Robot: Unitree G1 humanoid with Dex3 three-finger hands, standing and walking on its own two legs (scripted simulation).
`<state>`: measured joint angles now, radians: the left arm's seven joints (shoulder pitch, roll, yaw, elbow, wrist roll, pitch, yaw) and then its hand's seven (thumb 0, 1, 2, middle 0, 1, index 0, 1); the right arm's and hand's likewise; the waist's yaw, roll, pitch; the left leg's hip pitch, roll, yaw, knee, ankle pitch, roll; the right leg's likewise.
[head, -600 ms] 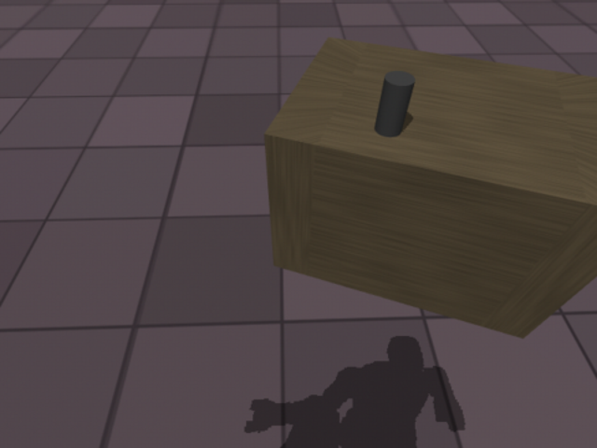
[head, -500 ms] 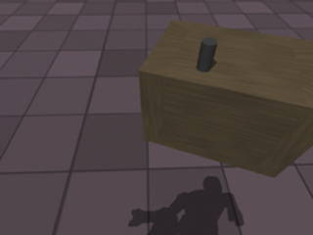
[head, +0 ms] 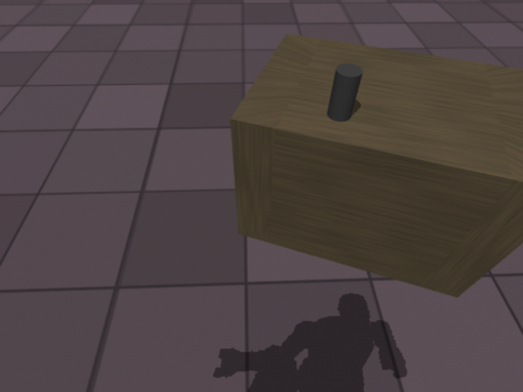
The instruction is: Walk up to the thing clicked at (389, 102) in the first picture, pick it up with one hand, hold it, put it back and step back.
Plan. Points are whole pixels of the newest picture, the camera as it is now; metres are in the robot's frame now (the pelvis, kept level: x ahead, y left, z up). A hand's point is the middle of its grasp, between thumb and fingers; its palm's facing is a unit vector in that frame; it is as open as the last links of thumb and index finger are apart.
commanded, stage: stand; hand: left
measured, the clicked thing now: (343, 93) +0.91 -0.25 -0.06
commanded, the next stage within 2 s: walk up in 0.52 s
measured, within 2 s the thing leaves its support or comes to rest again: neither
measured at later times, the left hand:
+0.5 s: hand out of the picture +0.08 +0.25 -0.16, palm faces -0.03 -0.94 -0.34, open 7.4 cm
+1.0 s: hand (182, 373) +0.18 +0.15 -0.16, palm faces -0.17 -0.92 -0.36, open 7.4 cm
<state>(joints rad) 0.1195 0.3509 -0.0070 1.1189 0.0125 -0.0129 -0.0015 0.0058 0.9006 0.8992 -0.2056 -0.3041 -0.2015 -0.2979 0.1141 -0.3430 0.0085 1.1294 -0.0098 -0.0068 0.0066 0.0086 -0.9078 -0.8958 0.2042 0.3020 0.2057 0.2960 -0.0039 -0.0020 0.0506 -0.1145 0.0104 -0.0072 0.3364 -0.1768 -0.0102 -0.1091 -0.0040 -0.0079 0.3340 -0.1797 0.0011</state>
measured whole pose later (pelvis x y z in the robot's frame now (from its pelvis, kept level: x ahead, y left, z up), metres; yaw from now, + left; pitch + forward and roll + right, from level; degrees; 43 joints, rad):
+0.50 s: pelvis +0.01 +0.00 +0.00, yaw +0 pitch -2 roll +0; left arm 0.12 0.35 -0.01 1.12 0.01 -0.01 0.00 0.01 0.90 0.90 -0.21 -0.30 -0.20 -0.30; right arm 0.11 -0.34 0.01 1.13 -0.01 -0.01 0.01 0.01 -0.91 -0.90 0.20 0.30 0.21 0.30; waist 0.00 0.00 0.05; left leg -0.11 0.01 -0.01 0.33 -0.18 -0.01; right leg -0.10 -0.01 -0.01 0.32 -0.18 0.00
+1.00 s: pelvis +0.09 -0.12 -0.03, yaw -12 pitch -4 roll +0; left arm 0.30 0.39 0.09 0.90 0.03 0.00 -0.09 0.01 0.90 0.90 -0.20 -0.30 -0.20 -0.30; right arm 0.23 -0.46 -0.08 0.96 -0.02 -0.03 0.01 0.01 -0.91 -0.90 0.20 0.30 0.20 0.30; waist 0.03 0.04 0.09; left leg -0.34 0.08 0.05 1.08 -0.51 0.03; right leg -0.31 -0.02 -0.01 0.66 -0.29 -0.02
